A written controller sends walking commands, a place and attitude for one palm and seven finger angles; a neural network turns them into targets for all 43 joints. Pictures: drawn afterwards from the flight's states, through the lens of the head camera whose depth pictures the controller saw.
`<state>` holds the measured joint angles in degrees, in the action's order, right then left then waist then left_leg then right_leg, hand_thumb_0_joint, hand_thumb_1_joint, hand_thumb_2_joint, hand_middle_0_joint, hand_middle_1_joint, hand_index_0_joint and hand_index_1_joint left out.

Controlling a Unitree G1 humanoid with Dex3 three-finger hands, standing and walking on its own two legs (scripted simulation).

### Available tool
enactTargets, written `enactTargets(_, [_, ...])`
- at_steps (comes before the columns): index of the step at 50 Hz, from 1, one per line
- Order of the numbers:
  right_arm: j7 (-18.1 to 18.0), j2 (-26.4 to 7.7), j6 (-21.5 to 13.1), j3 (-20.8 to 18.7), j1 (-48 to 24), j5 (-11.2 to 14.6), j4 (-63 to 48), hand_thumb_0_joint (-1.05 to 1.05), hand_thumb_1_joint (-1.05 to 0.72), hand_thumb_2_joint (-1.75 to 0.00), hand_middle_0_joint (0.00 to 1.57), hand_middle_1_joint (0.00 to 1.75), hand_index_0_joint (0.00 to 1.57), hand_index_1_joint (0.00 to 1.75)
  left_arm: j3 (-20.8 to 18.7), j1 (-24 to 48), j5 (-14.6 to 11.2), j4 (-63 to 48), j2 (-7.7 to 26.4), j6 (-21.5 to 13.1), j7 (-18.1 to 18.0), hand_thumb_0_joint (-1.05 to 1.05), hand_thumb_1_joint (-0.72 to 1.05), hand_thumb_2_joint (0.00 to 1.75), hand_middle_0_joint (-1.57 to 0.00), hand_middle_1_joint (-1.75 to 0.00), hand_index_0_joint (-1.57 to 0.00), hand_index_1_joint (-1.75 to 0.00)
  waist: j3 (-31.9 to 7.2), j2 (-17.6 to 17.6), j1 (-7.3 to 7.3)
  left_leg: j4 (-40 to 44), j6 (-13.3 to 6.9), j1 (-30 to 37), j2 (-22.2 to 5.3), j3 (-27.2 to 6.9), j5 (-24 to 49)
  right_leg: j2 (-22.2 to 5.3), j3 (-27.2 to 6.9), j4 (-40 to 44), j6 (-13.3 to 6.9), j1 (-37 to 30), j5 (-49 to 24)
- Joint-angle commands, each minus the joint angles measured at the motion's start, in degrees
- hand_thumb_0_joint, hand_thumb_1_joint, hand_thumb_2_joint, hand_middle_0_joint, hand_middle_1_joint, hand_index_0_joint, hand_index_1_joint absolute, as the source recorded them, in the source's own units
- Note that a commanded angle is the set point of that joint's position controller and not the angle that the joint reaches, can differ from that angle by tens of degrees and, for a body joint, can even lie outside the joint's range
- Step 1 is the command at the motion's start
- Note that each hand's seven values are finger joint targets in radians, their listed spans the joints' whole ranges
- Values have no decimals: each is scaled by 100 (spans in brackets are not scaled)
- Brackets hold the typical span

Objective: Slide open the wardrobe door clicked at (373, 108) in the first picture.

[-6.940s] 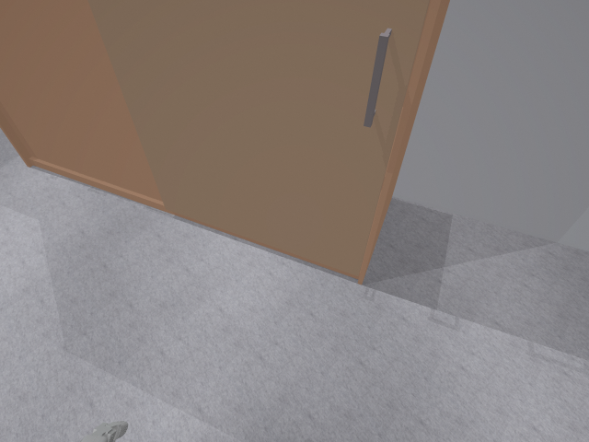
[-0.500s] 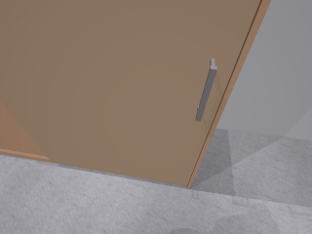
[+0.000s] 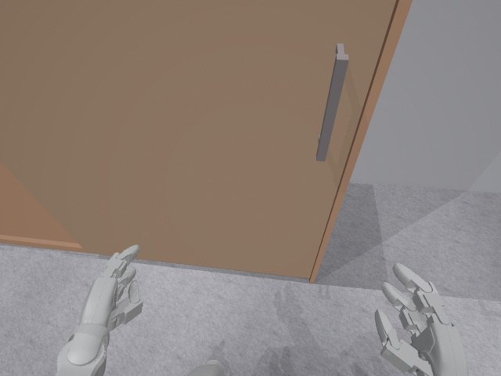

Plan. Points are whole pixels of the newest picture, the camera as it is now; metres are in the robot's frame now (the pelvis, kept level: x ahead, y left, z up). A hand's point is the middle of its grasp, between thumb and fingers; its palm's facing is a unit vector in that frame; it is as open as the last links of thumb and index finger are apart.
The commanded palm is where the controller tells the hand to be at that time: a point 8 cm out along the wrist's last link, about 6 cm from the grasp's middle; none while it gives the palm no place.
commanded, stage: raise the hand with hooked fingers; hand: right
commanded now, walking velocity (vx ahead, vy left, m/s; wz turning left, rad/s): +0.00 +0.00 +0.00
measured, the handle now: (329, 108) +0.53 -0.12 +0.14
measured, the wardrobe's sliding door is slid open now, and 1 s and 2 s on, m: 0.00 0.00 0.00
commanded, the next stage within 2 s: move the hooked fingers beside the handle in 1.68 s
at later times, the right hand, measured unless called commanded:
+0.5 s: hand (451, 283) +0.24 -0.25 +0.08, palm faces +0.21 +0.97 -0.08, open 11.6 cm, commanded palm +0.20 -0.29 +0.09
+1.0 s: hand (499, 240) +0.27 -0.29 +0.14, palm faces +0.15 +0.99 -0.05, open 13.9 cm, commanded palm +0.23 -0.34 +0.15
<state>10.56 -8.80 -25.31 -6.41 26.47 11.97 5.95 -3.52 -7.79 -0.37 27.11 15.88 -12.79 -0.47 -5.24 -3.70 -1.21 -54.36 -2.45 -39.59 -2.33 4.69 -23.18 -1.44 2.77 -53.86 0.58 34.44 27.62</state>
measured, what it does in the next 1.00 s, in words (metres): stands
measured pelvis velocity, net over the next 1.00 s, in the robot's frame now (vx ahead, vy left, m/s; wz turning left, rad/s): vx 0.02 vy -0.02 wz -0.03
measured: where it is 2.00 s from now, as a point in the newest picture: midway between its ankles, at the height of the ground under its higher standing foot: outside the picture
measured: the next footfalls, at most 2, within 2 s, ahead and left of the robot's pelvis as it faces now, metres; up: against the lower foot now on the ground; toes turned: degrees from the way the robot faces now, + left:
none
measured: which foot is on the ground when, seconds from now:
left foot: down 0.00-1.00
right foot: down 0.00-1.00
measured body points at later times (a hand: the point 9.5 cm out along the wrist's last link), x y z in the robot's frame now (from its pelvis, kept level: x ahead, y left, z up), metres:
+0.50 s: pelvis +0.01 -0.02 +0.01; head +0.05 -0.02 +0.46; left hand +0.15 +0.22 -0.07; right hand +0.22 -0.30 +0.09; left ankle +0.04 +0.09 -0.68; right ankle -0.01 -0.13 -0.68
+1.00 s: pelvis +0.02 -0.02 +0.04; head +0.02 -0.02 +0.49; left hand +0.21 +0.19 -0.03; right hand +0.26 -0.34 +0.14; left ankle +0.04 +0.09 -0.68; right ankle -0.01 -0.13 -0.68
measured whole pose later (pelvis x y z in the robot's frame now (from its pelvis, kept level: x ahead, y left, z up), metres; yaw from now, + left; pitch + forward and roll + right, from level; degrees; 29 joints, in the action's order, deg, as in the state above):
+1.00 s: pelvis +0.02 -0.02 +0.04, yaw -1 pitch +2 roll +1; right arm 19.6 -20.5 -3.8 -21.5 3.6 18.6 8.5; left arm 4.5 -13.5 -2.4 33.0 14.5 -14.5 -5.8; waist -2.6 2.0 -2.8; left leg -37.6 -0.5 -22.7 -2.1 6.5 -17.2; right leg -0.7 1.1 -40.3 -1.0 20.0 22.8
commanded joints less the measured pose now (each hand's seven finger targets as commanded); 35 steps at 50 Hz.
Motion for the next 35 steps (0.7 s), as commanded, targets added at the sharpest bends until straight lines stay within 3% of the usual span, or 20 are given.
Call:
enactTargets(1, [-437,-933,-692,-833,-784,116,-2618,0,-39,-68,24,63,24,63,-70,-248,3,-782,315,-182,-120,0,90,90,-20,-30,-20,-30,-1245,945,25,809,119,1046,71,-644,673,273,-109,353,-177,309,-1196])
enactTargets(2, [-520,-961,-914,-802,-1046,106,-2962,0,-36,-67,24,64,24,64,-49,-328,12,-696,298,-207,-150,0,90,90,-20,-30,-20,-30,-1370,1058,129,731,114,946,102,-620,758,230,-178,253,-184,211,-1276])
enactTargets(3, [-518,-964,-1092,-640,-1508,115,-3209,0,-34,-66,24,66,24,66,-4,-400,47,-596,336,-239,-181,0,90,90,-20,-30,-20,-30,-1285,859,337,650,124,697,148,-600,714,186,-278,132,-201,259,-1228])
enactTargets(4, [-456,-909,-1216,-542,-1349,115,-3145,0,-32,-65,24,68,24,68,-3,-402,29,-504,351,-281,-216,0,90,90,-20,-30,-20,-30,-1274,898,355,693,112,597,149,-638,526,152,-289,88,-199,266,-1123])
enactTargets(5, [-340,-809,-1315,-353,-1326,124,-3036,0,-29,-64,24,69,24,69,33,-431,8,-420,382,-336,-232,0,90,90,-20,-30,-20,-30,-1200,808,473,681,111,469,171,-553,468,123,-344,73,-207,258,-1070])
enactTargets(7, [-10,-833,-1241,-139,-1385,147,-2753,0,-25,-62,25,72,25,72,96,-412,-20,-329,497,-432,-275,0,90,90,-20,-30,-20,-30,-1118,972,587,705,114,384,182,-482,365,103,-398,77,-210,255,-925])
enactTargets(8, [223,-850,-1003,-18,-1460,173,-2427,0,-22,-61,25,74,25,74,150,-403,-39,-316,554,-440,-307,0,90,90,-20,-30,-20,-30,-914,984,638,737,97,401,210,-445,359,101,-450,131,-230,285,-878])
enactTargets(9, [389,-975,-724,-101,-1424,207,-2136,0,-20,-60,25,75,25,75,159,-402,-97,-308,589,-435,-340,0,90,90,-20,-30,-20,-30,-858,866,617,854,125,467,199,-439,160,109,-466,229,-223,362,-705])
enactTargets(12, [676,-1321,409,-719,-782,374,-1298,0,-13,-57,25,80,25,80,157,-288,-227,-444,594,-336,-465,0,90,90,-20,-30,-20,-30,-1034,101,212,1264,207,1251,98,-538,-74,181,-431,580,-215,603,-732])
enactTargets(13, [721,-1458,807,-1012,-487,458,-999,0,-11,-56,26,81,26,81,155,-156,-247,-502,573,-285,-490,0,90,90,-20,-30,-20,-30,-1067,31,-6,1328,191,1518,88,-549,15,206,-417,684,-199,567,-866])
enactTargets(16, [431,-1495,1369,-1531,-595,794,-1559,0,-4,-53,26,86,26,86,213,52,-253,-657,408,-195,-520,0,90,90,-20,-30,-20,-30,-1162,-3,-261,1475,252,1934,1,-481,167,240,-343,987,-145,390,-1097])
enactTargets(18, [41,-1486,1257,-1762,-607,860,-1937,0,1,-51,27,88,27,88,249,49,-201,-620,307,-223,-485,0,90,90,-20,-30,-20,-30,-1092,158,-365,1312,178,2034,112,-262,671,179,-422,1158,-116,161,-1458])
enactTargets(20, [-290,-1476,931,-1819,-590,712,-2210,0,6,-49,27,92,27,92,217,-216,-151,-511,273,-286,-403,0,90,90,-20,-30,-20,-30,-1143,386,-332,1149,155,1984,185,-90,1238,139,-408,1288,-82,-96,-1856])
enactTargets(22, [-417,-1411,582,-1592,-771,505,-2310,0,10,-47,27,94,27,94,200,-374,-97,-414,326,-353,-324,0,90,90,-20,-30,-20,-30,-1015,626,-150,1109,163,1713,213,-51,1356,117,-378,1285,-89,-253,-1937])
enactTargets(25, [-137,-1393,300,-1265,-1197,378,-2104,0,17,-44,28,99,28,99,190,-529,-96,-291,501,-455,-311,0,90,90,-20,-30,-20,-30,-829,680,113,1191,155,1531,213,-87,1239,115,-360,1251,-112,-329,-1776])
enactTargets(28, [349,-1342,412,-1012,-1590,493,-1847,0,24,-41,28,103,28,103,212,-512,-167,-245,652,-555,-399,0,90,90,-20,-30,-20,-30,-613,787,247,1428,135,1425,208,-137,879,133,-380,1315,-141,-445,-1411])
enactTargets(31, [599,-1800,693,-1443,-1823,642,-1691,0,31,-38,29,108,29,108,219,-494,-226,-225,700,-619,-525,0,90,90,-20,-30,-20,-30,-772,606,115,1627,148,1759,169,-155,765,137,-436,1520,-148,-592,-1329])
enactTargets(33, [596,-2131,861,-1819,-1995,735,-1728,0,36,-36,29,111,29,111,243,-471,-208,-229,698,-620,-568,0,90,90,-20,-30,-20,-30,-870,654,-7,1657,126,2034,185,-149,1055,149,-466,1606,-149,-748,-1596])
enactTargets(35, [532,-2190,917,-1981,-2123,764,-1883,0,41,-34,29,114,29,114,271,-429,-214,-239,625,-621,-565,0,90,90,-20,-30,-20,-30,-1031,848,-104,1622,109,2249,194,-59,1494,139,-464,1733,-105,-997,-2020])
